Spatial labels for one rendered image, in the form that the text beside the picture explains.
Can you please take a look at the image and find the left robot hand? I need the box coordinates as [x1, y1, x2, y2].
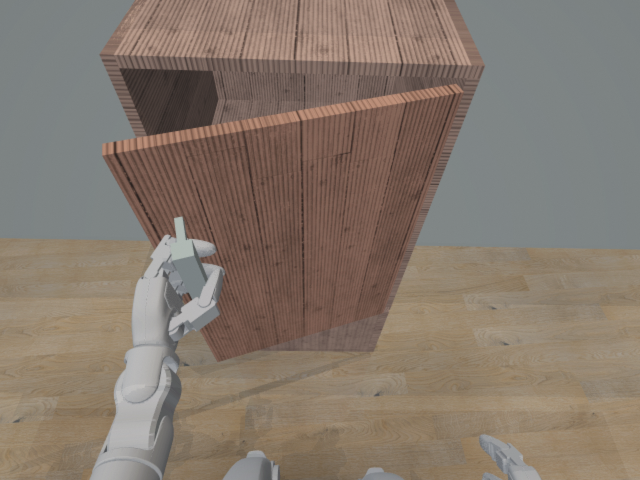
[131, 235, 225, 352]

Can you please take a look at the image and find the handle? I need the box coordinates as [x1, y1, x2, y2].
[170, 216, 208, 300]

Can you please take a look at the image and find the robot left thigh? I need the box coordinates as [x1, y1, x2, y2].
[223, 457, 280, 480]

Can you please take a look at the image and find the cupboard door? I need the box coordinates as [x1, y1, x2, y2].
[102, 84, 464, 362]

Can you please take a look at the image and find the right robot shin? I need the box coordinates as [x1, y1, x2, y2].
[365, 467, 384, 476]

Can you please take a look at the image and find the right robot hand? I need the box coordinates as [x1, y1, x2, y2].
[479, 434, 542, 480]

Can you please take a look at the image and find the robot left forearm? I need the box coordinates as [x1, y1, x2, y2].
[89, 344, 182, 480]

